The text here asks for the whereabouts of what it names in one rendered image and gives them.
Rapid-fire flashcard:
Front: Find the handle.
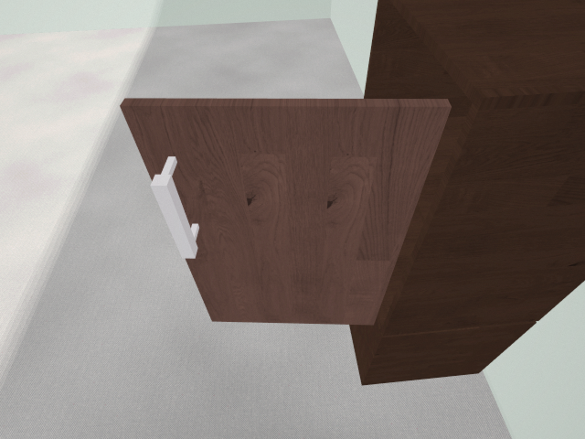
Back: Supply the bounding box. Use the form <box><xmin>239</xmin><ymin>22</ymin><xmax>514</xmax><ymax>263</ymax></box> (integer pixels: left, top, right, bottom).
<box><xmin>151</xmin><ymin>156</ymin><xmax>199</xmax><ymax>259</ymax></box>

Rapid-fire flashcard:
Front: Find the cupboard door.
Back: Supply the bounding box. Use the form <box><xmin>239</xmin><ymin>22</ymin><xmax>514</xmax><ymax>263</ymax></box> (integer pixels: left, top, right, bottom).
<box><xmin>120</xmin><ymin>98</ymin><xmax>452</xmax><ymax>326</ymax></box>

